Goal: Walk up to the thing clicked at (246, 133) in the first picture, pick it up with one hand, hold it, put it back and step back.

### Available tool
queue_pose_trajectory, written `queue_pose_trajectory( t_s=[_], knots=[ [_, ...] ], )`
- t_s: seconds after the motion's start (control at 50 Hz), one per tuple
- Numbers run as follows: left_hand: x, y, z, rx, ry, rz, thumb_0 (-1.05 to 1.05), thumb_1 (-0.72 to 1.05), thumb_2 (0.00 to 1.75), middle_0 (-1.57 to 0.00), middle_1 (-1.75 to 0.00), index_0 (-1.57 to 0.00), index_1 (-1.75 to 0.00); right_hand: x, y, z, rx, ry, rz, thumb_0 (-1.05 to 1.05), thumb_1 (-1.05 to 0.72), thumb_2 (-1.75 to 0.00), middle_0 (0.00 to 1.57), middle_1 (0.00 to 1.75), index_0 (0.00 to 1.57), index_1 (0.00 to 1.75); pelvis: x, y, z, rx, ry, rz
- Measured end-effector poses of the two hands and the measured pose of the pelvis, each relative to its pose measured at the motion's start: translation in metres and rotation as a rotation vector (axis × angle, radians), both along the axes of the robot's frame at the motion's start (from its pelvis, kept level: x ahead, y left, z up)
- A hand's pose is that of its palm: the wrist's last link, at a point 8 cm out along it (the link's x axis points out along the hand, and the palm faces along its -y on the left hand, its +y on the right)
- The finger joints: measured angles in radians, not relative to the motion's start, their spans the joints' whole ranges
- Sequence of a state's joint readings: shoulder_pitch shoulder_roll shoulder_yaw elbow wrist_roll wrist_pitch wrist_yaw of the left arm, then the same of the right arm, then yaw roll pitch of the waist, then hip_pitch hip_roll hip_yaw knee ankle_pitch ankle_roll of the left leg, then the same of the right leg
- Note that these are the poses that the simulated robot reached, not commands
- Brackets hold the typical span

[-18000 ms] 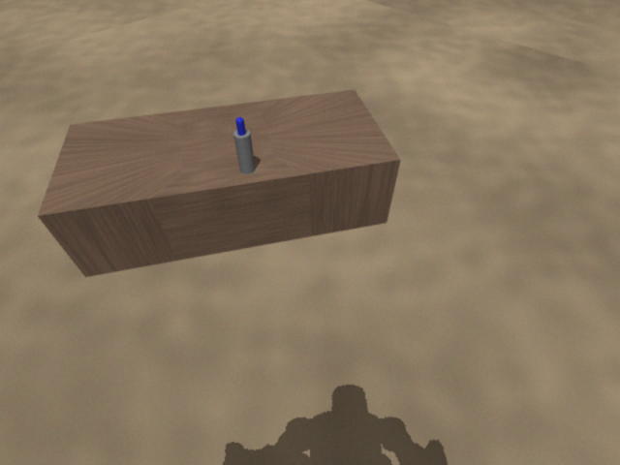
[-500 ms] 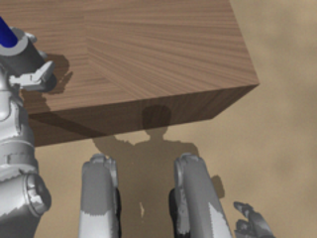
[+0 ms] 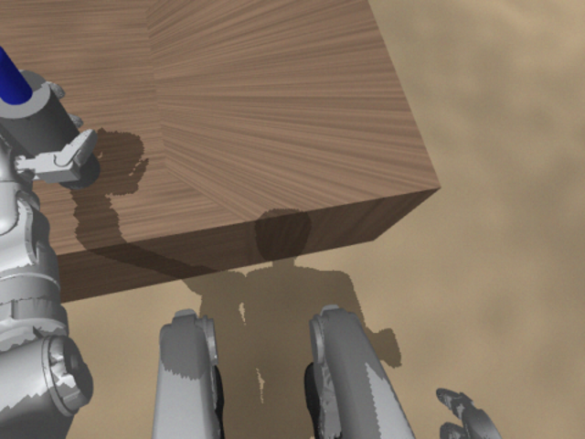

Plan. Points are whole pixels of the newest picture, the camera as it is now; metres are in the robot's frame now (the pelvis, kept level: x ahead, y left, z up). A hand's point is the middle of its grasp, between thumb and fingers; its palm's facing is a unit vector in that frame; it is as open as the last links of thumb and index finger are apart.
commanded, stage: settle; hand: left
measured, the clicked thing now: (40, 123) +0.49 +0.28 +0.04
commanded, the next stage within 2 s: lift in 0.40 s
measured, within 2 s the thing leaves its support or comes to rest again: neither
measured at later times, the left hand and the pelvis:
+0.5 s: hand (38, 121) +0.48 +0.27 +0.05, palm faces +0.28 -0.96 -0.01, open 8.2 cm; pelvis +0.01 +0.00 +0.04, yaw +1 degrees
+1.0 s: hand out of the picture +0.44 +0.27 +0.13, palm faces +0.28 -0.96 -0.01, open 8.3 cm; pelvis +0.02 +0.01 +0.10, yaw +3 degrees
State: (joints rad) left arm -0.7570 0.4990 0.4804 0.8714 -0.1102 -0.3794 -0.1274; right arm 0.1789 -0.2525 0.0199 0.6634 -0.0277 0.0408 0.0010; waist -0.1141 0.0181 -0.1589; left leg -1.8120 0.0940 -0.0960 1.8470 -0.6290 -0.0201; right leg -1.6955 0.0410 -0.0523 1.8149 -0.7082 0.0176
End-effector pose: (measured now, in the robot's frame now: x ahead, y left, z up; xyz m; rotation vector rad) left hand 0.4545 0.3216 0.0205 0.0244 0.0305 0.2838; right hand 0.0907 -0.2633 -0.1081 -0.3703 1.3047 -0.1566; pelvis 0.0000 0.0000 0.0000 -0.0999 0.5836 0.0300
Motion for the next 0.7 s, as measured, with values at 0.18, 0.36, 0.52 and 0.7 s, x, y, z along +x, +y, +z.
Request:
queue_pose_trajectory(
  t_s=[0.18,0.36,0.52,0.7],
  knots=[
    [-0.006,-0.003,0.000,-0.026,0.031,-0.002,-0.02,-0.12,1.00,-0.78,-1.08,-0.82,-1.04,0.006,0.002,0.017,0.004,-0.001,0.017,0.01,-0.88,-0.89,0.21,0.30,0.20,0.30,0.004,0.001,0.016,0.000,-0.003,0.005],
    [-0.004,0.001,0.026,-0.005,0.000,0.006,-0.02,-0.12,1.00,-0.77,-1.09,-0.82,-1.06,0.010,0.009,0.025,0.023,-0.004,0.021,0.01,-0.89,-0.89,0.20,0.30,0.20,0.30,0.007,0.001,0.028,0.003,-0.017,0.014],
    [-0.005,-0.003,0.036,-0.026,0.020,-0.007,-0.02,-0.12,1.00,-0.77,-1.10,-0.81,-1.07,0.015,0.013,0.038,0.041,-0.030,0.025,0.01,-0.88,-0.89,0.21,0.30,0.20,0.30,0.009,0.002,0.042,0.002,-0.029,0.015],
    [-0.017,-0.004,0.042,-0.021,0.008,0.002,-0.01,-0.15,1.04,-0.77,-1.12,-0.81,-1.08,0.017,0.014,0.053,0.026,-0.044,0.029,0.01,-0.90,-0.90,0.20,0.30,0.20,0.30,0.008,0.005,0.051,0.000,-0.047,0.021]
  ],
)
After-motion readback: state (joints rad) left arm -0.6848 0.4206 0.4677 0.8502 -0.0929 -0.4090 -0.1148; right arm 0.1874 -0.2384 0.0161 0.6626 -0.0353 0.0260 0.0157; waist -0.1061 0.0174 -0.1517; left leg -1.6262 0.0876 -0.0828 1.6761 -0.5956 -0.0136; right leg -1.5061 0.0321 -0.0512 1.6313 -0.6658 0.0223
